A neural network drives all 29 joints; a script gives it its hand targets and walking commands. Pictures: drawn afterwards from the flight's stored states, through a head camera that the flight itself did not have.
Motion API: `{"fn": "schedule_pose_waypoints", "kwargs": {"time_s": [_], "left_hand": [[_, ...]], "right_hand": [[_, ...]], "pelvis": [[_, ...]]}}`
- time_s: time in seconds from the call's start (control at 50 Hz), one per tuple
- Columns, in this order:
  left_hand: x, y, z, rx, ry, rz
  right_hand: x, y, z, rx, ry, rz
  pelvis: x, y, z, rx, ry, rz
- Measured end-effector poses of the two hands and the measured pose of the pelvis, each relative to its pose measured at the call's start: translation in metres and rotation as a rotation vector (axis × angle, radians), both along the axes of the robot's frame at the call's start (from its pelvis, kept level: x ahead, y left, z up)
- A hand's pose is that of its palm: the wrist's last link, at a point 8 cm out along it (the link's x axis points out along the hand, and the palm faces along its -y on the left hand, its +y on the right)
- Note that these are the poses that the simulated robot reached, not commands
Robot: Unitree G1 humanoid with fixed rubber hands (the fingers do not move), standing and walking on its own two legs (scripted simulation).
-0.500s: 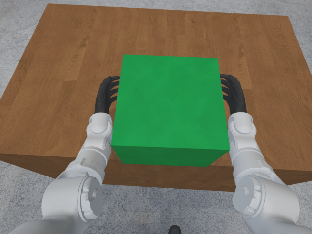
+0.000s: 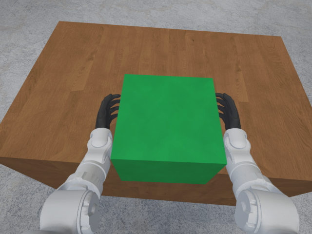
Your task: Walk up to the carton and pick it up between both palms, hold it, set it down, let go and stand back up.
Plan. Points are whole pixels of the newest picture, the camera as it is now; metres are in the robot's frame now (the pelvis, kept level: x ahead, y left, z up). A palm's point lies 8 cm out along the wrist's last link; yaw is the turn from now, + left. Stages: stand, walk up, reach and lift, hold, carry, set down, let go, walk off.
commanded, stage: reach and lift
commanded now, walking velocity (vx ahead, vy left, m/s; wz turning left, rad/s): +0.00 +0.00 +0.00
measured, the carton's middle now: (166, 130) +0.42 -0.03 -0.04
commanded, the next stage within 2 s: none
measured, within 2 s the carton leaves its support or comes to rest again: leaves its support in 0.06 s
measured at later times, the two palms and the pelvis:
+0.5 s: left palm (92, 116) +0.39 +0.14 +0.08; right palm (243, 113) +0.39 -0.20 +0.10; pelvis -0.02 +0.00 +0.01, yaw +1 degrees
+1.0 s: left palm (88, 122) +0.37 +0.15 +0.09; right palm (243, 128) +0.36 -0.19 +0.09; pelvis -0.02 +0.00 +0.01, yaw +2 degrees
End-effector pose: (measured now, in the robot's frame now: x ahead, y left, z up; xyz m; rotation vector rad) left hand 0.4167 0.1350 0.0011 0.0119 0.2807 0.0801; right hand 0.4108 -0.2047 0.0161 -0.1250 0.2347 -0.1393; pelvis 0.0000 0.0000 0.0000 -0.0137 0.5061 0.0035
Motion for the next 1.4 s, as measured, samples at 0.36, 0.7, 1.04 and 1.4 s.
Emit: {"fn": "schedule_pose_waypoints", "kwargs": {"time_s": [0.36, 0.7, 1.04, 1.4], "left_hand": [[-0.027, 0.006, 0.057, 0.016, -0.024, 0.018], [-0.032, 0.009, 0.086, 0.026, -0.048, -0.013], [-0.047, 0.013, 0.09, 0.016, -0.058, -0.033], [-0.086, 0.015, 0.126, 0.048, -0.05, -0.071]], "right_hand": [[-0.021, 0.006, 0.057, 0.029, -0.026, 0.012], [-0.032, 0.007, 0.076, 0.02, -0.042, 0.001], [-0.055, 0.013, 0.077, 0.036, -0.051, -0.033], [-0.104, 0.013, 0.094, 0.04, -0.042, -0.057]], "pelvis": [[-0.015, 0.0, 0.007, 0.0, -0.188, 0.012], [-0.023, -0.009, 0.013, 0.011, -0.304, 0.045], [-0.016, 0.001, 0.012, 0.001, -0.354, 0.036], [-0.036, 0.005, 0.014, -0.001, -0.53, 0.024]]}}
